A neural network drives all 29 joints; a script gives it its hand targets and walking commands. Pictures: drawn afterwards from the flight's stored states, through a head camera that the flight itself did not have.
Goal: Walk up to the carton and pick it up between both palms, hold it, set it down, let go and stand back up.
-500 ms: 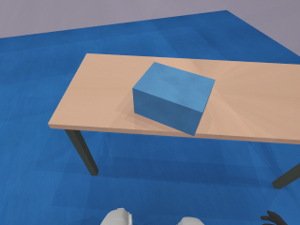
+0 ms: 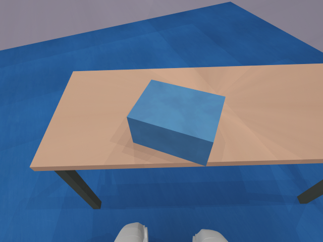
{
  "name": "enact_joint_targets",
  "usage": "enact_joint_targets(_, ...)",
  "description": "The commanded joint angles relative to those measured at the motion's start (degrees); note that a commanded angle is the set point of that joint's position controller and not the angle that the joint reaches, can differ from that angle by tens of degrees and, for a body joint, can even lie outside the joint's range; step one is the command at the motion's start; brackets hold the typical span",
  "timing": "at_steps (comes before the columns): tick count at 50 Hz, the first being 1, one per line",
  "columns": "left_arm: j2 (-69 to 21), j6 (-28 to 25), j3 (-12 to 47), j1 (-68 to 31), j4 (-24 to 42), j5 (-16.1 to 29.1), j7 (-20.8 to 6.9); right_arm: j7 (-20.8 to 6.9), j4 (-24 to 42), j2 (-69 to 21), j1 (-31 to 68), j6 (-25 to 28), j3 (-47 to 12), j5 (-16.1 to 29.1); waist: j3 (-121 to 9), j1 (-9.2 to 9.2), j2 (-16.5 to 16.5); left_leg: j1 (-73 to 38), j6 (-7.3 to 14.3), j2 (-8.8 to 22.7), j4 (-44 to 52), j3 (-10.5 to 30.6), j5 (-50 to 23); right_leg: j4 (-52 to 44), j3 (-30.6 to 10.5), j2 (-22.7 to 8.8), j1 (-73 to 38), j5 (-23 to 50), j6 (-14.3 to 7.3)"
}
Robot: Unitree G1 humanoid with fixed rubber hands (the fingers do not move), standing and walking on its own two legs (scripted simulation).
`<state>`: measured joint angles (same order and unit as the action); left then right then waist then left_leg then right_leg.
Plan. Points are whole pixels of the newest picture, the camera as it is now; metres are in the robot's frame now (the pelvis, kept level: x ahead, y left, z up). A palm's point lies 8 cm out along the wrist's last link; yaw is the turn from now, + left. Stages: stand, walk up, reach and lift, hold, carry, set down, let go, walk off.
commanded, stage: walk up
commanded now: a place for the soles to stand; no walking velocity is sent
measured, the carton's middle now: (177, 120) +0.49 -0.04 -0.05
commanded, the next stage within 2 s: none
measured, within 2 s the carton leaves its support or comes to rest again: neither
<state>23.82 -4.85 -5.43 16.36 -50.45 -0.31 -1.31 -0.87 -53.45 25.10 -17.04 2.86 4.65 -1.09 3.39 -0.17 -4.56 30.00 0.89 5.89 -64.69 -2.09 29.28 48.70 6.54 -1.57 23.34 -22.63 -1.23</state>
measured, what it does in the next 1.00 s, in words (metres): steps on the spot: left foot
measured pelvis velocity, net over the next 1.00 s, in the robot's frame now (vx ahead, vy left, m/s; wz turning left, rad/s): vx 0.07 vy -0.02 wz -0.06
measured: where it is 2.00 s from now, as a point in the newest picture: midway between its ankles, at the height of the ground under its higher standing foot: outside the picture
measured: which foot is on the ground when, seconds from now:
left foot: up 0.00-0.10, down 0.12-1.00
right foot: down 0.00-1.00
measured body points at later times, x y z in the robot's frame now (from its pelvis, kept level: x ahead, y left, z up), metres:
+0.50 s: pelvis +0.06 -0.01 +0.00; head +0.09 +0.00 +0.44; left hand +0.18 +0.29 -0.13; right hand +0.17 -0.32 -0.12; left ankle +0.10 +0.14 -0.69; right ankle +0.08 -0.13 -0.69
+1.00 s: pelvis +0.07 -0.02 +0.03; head +0.09 -0.03 +0.48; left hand +0.20 +0.27 -0.09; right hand +0.12 -0.33 -0.10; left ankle +0.10 +0.14 -0.69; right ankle +0.08 -0.13 -0.69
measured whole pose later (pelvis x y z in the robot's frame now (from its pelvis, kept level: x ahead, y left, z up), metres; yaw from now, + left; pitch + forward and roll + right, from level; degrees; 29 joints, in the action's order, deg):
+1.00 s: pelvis +0.07 -0.02 +0.03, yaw -3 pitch -3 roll +1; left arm 19.0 -0.5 -1.6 3.5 -61.5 -0.3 -0.9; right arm 0.4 -65.7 21.2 -5.5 2.1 1.4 -0.6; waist 5.0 -1.7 -0.1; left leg 14.2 -2.8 6.0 -32.2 -6.9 14.7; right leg 36.0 0.2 -1.1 16.0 -17.4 -0.6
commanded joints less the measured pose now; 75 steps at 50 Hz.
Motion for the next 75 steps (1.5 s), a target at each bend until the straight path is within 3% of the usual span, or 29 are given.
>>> enact_joint_targets(1, 18.3, -0.7, -3.4, -0.1, 4.2, -0.1, 1.7, 0.7, 5.8, 12.7, 0.7, 2.3, 3.7, 0.6, -2.4, 0.0, 11.5, 4.3, 0.7, 2.4, 3.5, 2.0, 0.9, -20.8, -25.5, -17.9, -4.0, 8.9, -15.2)
enact_joint_targets(4, 14.4, 0.4, -0.6, -8.7, 6.2, -0.2, 1.8, 1.1, 3.6, 10.5, -5.5, 2.3, 3.4, 0.9, -3.2, -5.22, 17.5, -17.7, 1.3, -1.1, 18.4, -2.1, -13.6, -13.0, -13.9, -11.2, 12.7, 12.2, -10.1)
enact_joint_targets(5, 10.5, 1.0, 0.0, -7.8, 6.5, -0.4, 1.7, 1.8, 1.6, 13.1, -9.8, 2.8, 4.1, 0.3, -6.0, -7.46, 9.0, -24.5, 1.5, -1.1, 27.6, 1.7, -8.4, 0.5, -8.6, -6.4, 14.1, 13.1, -5.8)
enact_joint_targets(6, 6.1, 1.3, 1.7, -6.0, 5.9, -0.1, 2.0, 2.8, 1.5, 18.1, -10.7, 3.2, 5.3, -1.4, -6.8, -7.76, -6.9, -23.8, 5.6, 10.1, 37.6, 24.2, -5.7, 17.5, -4.1, -1.9, 19.3, 9.2, -0.7)
enact_joint_targets(7, 11.6, 1.9, 0.2, -5.2, 5.8, 0.0, 2.5, 2.6, 4.3, 21.5, -4.4, 3.2, 4.9, 0.7, -8.7, -5.3, -5.0, -20.8, 13.8, 21.6, 44.6, 41.4, -6.3, 16.8, -7.8, 1.0, 18.2, -12.3, 0.4)
enact_joint_targets(8, 14.9, 2.3, -1.1, -5.4, 4.0, -0.8, 2.9, 2.3, 4.4, 20.7, 0.9, 2.8, 4.7, 0.5, -6.3, -3.17, 0.6, -15.9, 15.1, 20.9, 44.3, 40.0, -0.3, 18.7, -11.0, -1.3, 15.1, -13.3, 0.4)
enact_joint_targets(10, 13.9, 1.7, -0.5, -5.4, 1.6, 0.0, 2.8, 3.0, 4.4, 17.1, 4.8, 3.2, 3.3, 0.3, -1.6, -1.37, -0.8, -13.7, 13.0, 17.3, 37.5, 27.8, -18.6, 16.0, -9.8, -2.7, 15.1, -9.9, -0.2)
enact_joint_targets(11, 13.1, 1.8, -0.9, -2.3, 0.2, 0.6, 3.0, 3.0, 4.5, 16.2, 5.3, 3.2, 2.5, 0.3, -2.7, -0.62, -6.7, -14.8, 11.1, 16.1, 34.3, 22.9, -26.4, 12.8, -9.5, -2.9, 12.7, -8.6, -0.8)
enact_joint_targets(13, 12.5, 1.8, -0.5, -1.1, -2.0, 0.6, 2.6, 3.0, 5.1, 15.9, 9.3, 2.9, 2.0, 1.1, -4.6, 0.2, -9.1, -10.8, 12.3, 16.2, 31.4, 20.1, -34.7, 10.5, -8.6, -3.5, 6.4, -6.2, -1.0)
enact_joint_targets(14, 11.2, 1.8, -0.4, 0.1, -2.2, 0.6, 2.3, 3.0, 5.0, 15.4, 9.9, 2.7, 1.9, 0.5, -6.9, 0.4, -8.4, -10.9, 10.9, 14.9, 29.4, 16.7, -35.4, 4.6, -7.6, -2.5, 2.9, -5.1, -1.5)
enact_joint_targets(16, 13.0, 1.2, -1.0, -0.5, -3.5, 0.0, 2.5, 3.1, 4.3, 13.7, 12.3, 2.4, 0.9, 1.2, -8.2, 1.64, -1.8, -1.8, 5.8, 9.7, 22.3, 11.0, -30.6, -4.8, -11.2, -3.3, -9.8, 17.6, -2.4)
enact_joint_targets(18, 17.0, 1.3, -1.9, -5.5, -2.4, 0.0, 2.6, 3.2, 3.5, 10.8, 12.9, 1.7, 0.3, 2.0, -8.3, 0.09, 4.0, -7.6, 0.2, 0.4, 14.7, 0.0, -17.1, -10.6, -24.4, -9.8, -0.1, 21.7, -9.2)
enact_joint_targets(20, 16.2, 1.4, -0.8, -8.9, -3.3, 0.4, 2.6, 3.6, 1.6, 10.0, 13.0, 1.3, 0.4, 2.2, -5.6, -0.69, 6.6, -8.2, 0.1, -0.3, 13.0, 0.2, -14.0, -13.2, -25.4, -10.6, 2.3, 22.3, -10.1)
enact_joint_targets(22, 14.9, 1.4, -0.1, -10.5, -4.0, 0.6, 3.1, 3.2, -1.0, 9.0, 9.5, 1.5, 0.5, 1.5, -7.4, -2.25, 7.0, -15.7, 1.9, 2.3, 20.9, 2.2, -23.9, -8.9, -18.9, -7.9, 2.8, 26.9, -5.6)
enact_joint_targets(24, 12.8, 1.8, 0.6, -11.3, -4.4, 0.2, 3.0, 2.9, -1.1, 12.0, 11.7, 2.0, 1.1, 1.3, -9.4, -1.96, 0.2, -16.2, 5.2, 8.4, 24.8, 6.9, -24.1, -4.0, -11.5, -4.0, 2.0, 21.8, -1.7)
enact_joint_targets(27, 12.7, 1.8, -0.3, -10.9, -5.0, -0.1, 2.4, 3.2, -1.1, 11.0, 14.2, 1.5, -0.1, 1.4, -12.3, -0.08, 5.9, -12.9, 3.5, 6.1, 26.1, 3.9, -19.4, -8.6, -13.6, -4.6, -5.3, 18.1, -2.3)
enact_joint_targets(30, 12.4, 1.9, -0.1, -13.1, -6.3, 0.4, 2.3, 2.8, -2.6, 9.6, 16.8, 1.0, -0.4, 0.8, -6.9, -0.32, 3.5, -10.8, 1.6, 2.2, 27.2, 1.1, -13.2, -13.8, -19.6, -7.1, -1.7, 13.0, -5.5)
enact_joint_targets(33, 11.5, 2.2, 0.9, -13.9, -6.9, -0.2, 1.9, 2.3, -3.8, 9.1, 17.2, 0.6, -0.3, 0.8, -5.8, -0.74, 4.8, -14.9, 1.9, 3.2, 29.5, 0.8, -8.9, -18.5, -18.3, -5.6, 0.4, 6.5, -3.3)
enact_joint_targets(35, 13.0, 2.4, -0.1, -16.1, -6.1, -0.7, 1.8, 2.2, -4.6, 8.0, 14.8, 0.3, -1.0, 1.3, -5.7, -0.72, 13.8, -13.2, 2.1, 1.7, 30.3, 0.6, -6.1, -20.6, -20.2, -6.9, -1.3, 1.1, -4.2)
enact_joint_targets(36, 12.8, 2.6, 0.7, -16.2, -7.0, -0.4, 1.7, 2.1, -4.9, 9.2, 15.0, 0.4, -0.9, 0.3, -3.3, -1.49, 8.6, -15.2, 1.6, 1.3, 32.2, 0.8, -4.9, -22.6, -21.5, -6.9, 1.6, -1.6, -3.5)
enact_joint_targets(37, 12.6, 2.8, 0.7, -16.4, -7.1, -0.6, 1.6, 2.0, -5.2, 9.4, 14.7, 0.4, -0.6, 0.6, -6.2, -0.74, 9.7, -16.6, 1.3, 1.5, 33.4, 1.0, -5.3, -22.8, -17.7, -5.5, 0.2, -5.6, -3.1)
enact_joint_targets(41, 9.2, 2.7, 0.9, -16.9, -6.7, -0.2, 1.0, 1.9, -6.2, 9.3, 16.4, 0.9, -1.5, 0.8, -3.1, -0.02, 7.9, -14.7, 1.7, 2.2, 36.1, -0.1, -10.4, -23.1, -18.9, -6.1, -3.0, 5.9, -2.8)
enact_joint_targets(48, 10.3, 3.1, 1.0, -16.7, -6.9, 0.0, 1.1, 1.9, -8.0, 8.8, 15.8, 0.7, -1.2, 0.3, -3.9, -0.74, 8.0, -20.0, 1.3, 1.8, 37.8, 0.9, -15.9, -25.8, -16.5, -5.7, -4.1, 7.2, -2.4)
enact_joint_targets(49, 10.0, 3.2, 1.1, -16.6, -7.1, 0.1, 1.1, 1.7, -8.1, 8.3, 15.1, 0.7, -1.8, 1.0, -5.5, -0.96, 11.2, -20.6, 1.5, 3.6, 39.5, 1.5, -14.2, -26.6, -15.6, -5.6, -5.4, 7.3, -1.7)
enact_joint_targets(53, 7.7, 3.2, 1.8, -17.3, -8.1, 0.2, 0.7, 1.6, -9.9, 9.2, 14.1, 1.3, -1.8, 0.9, -8.7, -1.32, 4.0, -21.8, 0.9, 5.1, 43.3, 1.8, -20.2, -24.1, -12.9, -5.2, -10.0, 14.9, -0.7)
enact_joint_targets(58, 8.9, 2.8, 1.8, -17.6, -8.0, 0.1, 0.7, 1.5, -9.7, 8.5, 14.7, 0.7, -2.2, 0.4, -4.3, -1.27, 10.8, -20.7, 0.5, 2.1, 42.9, -0.3, -15.6, -29.7, -15.2, -5.9, -8.9, 9.3, -1.0)
enact_joint_targets(60, 8.0, 2.7, 1.6, -15.3, -8.9, 0.2, 0.8, 1.3, -9.0, 8.5, 17.0, 1.1, -2.0, 0.3, -6.6, -0.23, 3.1, -23.0, 0.1, 3.3, 43.3, -1.3, -18.4, -28.7, -14.1, -5.5, -9.1, 13.9, -0.6)
enact_joint_targets(61, 9.2, 2.6, 1.5, -16.6, -9.4, 0.2, 1.0, 1.2, -9.2, 8.7, 17.0, 0.9, -1.5, 0.3, -5.9, -1.03, 7.0, -22.9, -0.1, 2.8, 43.7, -0.3, -16.3, -28.2, -13.9, -5.8, -8.4, 13.5, -0.5)
enact_joint_targets(75, 7.6, 2.6, 2.9, -15.0, -9.5, 0.8, 1.5, 1.3, -9.0, 8.1, 18.7, 0.8, -1.3, -0.3, -5.0, -0.54, 0.8, -25.7, -0.4, 4.1, 46.0, -1.3, -29.1, -29.8, -10.9, -5.7, -12.2, 23.4, 1.0)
